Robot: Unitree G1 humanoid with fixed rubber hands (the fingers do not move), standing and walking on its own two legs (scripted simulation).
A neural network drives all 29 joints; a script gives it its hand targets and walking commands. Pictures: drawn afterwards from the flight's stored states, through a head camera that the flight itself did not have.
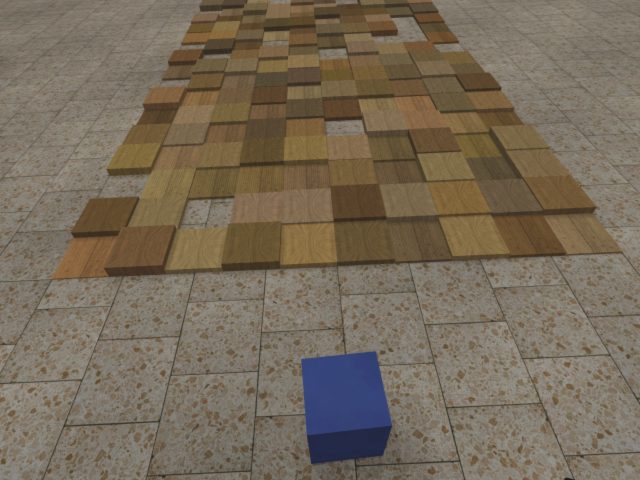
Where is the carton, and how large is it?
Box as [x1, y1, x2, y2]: [301, 351, 391, 463]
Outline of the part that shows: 375,351 301,359 306,430 311,463 382,455 391,427 391,422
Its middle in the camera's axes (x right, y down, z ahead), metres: +0.07 +0.48 +1.11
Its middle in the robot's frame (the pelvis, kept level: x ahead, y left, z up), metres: +0.47 -0.03 -0.66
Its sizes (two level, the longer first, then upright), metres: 0.210 0.200 0.250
